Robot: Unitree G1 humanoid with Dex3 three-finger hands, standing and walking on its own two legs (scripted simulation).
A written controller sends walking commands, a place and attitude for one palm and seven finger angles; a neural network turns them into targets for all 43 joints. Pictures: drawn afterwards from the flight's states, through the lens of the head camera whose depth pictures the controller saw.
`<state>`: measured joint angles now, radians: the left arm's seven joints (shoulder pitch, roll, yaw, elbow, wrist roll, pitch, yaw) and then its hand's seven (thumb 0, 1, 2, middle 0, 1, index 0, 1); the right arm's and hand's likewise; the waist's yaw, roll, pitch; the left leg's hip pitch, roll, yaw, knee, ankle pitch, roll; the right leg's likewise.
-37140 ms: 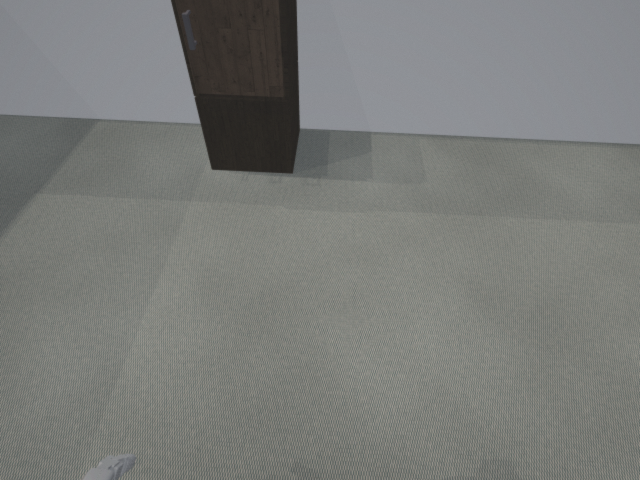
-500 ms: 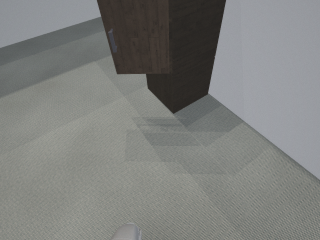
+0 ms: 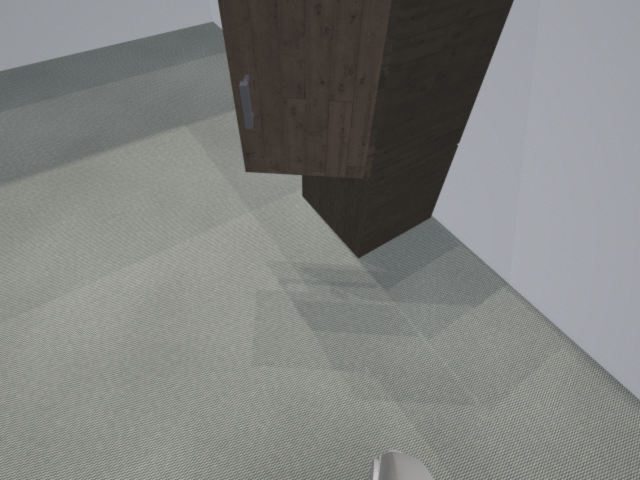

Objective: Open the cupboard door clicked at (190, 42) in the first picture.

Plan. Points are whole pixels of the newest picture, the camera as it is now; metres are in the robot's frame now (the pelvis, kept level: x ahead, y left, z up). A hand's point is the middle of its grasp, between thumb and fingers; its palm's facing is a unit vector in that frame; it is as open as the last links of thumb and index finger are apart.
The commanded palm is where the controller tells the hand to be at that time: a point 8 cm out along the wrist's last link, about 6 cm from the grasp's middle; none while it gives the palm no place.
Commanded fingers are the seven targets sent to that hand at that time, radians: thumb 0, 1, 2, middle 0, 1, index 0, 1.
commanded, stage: take the last steps up to it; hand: left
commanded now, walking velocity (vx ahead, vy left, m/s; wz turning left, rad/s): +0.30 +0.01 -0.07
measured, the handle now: (247, 102) +0.95 +0.26 -0.09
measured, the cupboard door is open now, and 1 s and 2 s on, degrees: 53 53 53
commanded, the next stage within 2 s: come to a stop and stand still in 0.84 s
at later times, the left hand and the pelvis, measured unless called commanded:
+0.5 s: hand (235, 404) +0.24 +0.15 -0.16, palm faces +0.04 -0.97 -0.23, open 7.1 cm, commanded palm none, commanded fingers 0.00 0.90 0.90 -0.20 -0.30 -0.20 -0.30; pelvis +0.18 -0.04 +0.00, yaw +0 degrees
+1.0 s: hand (232, 323) +0.38 +0.19 -0.17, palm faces +0.02 -0.98 -0.20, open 7.3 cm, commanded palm none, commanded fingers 0.00 0.90 0.90 -0.20 -0.30 -0.20 -0.30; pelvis +0.34 +0.00 +0.00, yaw -1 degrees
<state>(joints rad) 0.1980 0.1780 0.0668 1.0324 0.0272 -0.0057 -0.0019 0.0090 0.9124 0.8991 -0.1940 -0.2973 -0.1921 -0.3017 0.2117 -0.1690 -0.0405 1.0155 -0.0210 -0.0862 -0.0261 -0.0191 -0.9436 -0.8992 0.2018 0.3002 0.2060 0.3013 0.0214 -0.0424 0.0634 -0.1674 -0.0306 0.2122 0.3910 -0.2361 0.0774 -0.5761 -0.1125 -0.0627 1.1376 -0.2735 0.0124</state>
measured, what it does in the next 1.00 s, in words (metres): walks ahead: right foot, then left foot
